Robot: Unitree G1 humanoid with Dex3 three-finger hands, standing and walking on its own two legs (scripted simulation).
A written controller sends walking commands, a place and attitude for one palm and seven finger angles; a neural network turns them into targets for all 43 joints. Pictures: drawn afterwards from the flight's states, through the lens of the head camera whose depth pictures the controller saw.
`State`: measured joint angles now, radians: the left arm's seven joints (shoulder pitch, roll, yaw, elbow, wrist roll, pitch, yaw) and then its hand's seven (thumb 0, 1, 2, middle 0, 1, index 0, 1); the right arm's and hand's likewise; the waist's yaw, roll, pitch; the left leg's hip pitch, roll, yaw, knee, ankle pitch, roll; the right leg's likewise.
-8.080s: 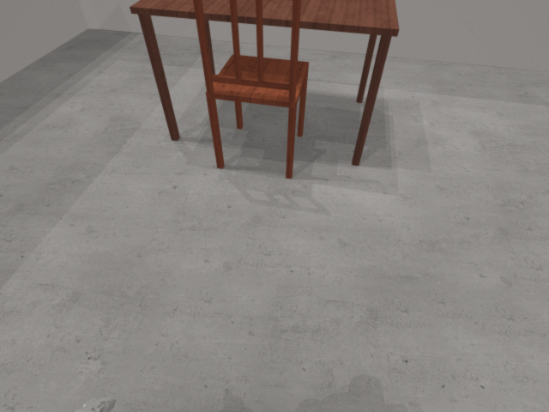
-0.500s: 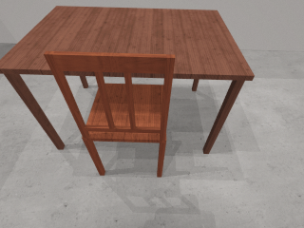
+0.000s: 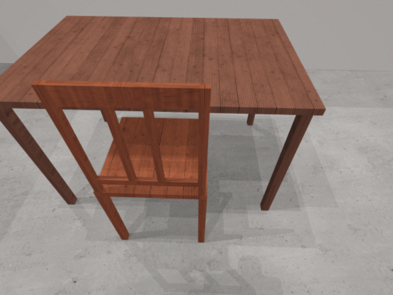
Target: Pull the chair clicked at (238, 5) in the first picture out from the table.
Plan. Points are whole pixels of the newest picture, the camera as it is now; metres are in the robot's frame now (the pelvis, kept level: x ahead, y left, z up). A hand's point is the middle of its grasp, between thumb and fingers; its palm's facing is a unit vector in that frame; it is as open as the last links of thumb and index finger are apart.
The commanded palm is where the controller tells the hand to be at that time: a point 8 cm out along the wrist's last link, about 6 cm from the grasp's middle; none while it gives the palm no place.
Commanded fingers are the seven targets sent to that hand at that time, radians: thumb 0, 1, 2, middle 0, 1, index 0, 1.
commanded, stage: shuffle to correct the standing spot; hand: left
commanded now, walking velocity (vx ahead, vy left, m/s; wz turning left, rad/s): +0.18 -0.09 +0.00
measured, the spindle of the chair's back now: (121, 148) +0.52 +0.26 -0.06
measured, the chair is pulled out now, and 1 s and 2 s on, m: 0.00 0.00 0.00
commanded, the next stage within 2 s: come to a stop and stand still in 0.22 s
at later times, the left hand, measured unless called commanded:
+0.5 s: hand out of the picture +0.15 +0.13 -0.17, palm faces +0.02 -0.96 -0.27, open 7.3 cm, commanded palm none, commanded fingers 0.00 0.90 0.90 -0.20 -0.30 -0.20 -0.30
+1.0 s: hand out of the picture +0.08 +0.18 -0.18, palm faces +0.08 -0.97 -0.23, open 7.4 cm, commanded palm none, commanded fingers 0.00 0.90 0.90 -0.20 -0.30 -0.20 -0.30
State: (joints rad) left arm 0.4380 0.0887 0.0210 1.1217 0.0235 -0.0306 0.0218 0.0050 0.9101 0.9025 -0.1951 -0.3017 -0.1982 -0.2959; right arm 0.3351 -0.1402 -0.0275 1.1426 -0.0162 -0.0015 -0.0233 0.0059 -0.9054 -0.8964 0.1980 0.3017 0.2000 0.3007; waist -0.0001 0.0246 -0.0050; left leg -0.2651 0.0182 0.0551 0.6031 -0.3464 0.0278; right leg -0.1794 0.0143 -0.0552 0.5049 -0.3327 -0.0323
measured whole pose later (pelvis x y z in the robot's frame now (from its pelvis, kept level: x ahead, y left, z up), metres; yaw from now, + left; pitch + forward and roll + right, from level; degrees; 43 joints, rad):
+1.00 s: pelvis +0.06 -0.01 +0.00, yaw +0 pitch -2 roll +1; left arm 0.25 0.20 0.05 1.01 0.03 0.05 0.03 0.01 0.91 0.90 -0.20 -0.30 -0.20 -0.30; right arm 0.18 -0.15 -0.02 0.99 -0.02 0.04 -0.02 0.00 -0.92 -0.90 0.20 0.30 0.20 0.30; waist 0.03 -0.04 0.05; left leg -0.27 -0.04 0.09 0.48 -0.19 0.06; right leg -0.38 -0.03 0.01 0.98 -0.41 0.01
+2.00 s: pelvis +0.04 +0.01 +0.00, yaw +1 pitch -1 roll -1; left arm 0.29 0.16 -0.01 0.99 0.02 -0.01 0.05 0.01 0.91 0.90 -0.20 -0.30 -0.20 -0.30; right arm 0.23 -0.18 -0.02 1.01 -0.02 0.00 -0.02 0.01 -0.92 -0.90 0.20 0.30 0.20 0.30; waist -0.01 0.01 0.04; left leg -0.34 -0.04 0.08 0.56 -0.21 0.09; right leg -0.13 0.00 -0.05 0.53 -0.38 0.00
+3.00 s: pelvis +0.02 +0.03 +0.01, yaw +0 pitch -1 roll +0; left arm 0.42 0.12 -0.01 1.13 0.03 -0.01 0.05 0.00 0.91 0.90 -0.20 -0.30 -0.20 -0.30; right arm 0.26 -0.15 -0.02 1.14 0.00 0.02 -0.01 0.01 -0.91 -0.90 0.20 0.30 0.20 0.30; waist 0.00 0.00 0.02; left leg -0.26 -0.09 0.11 0.32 -0.06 0.10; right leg -0.13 -0.04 -0.02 0.44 -0.29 0.03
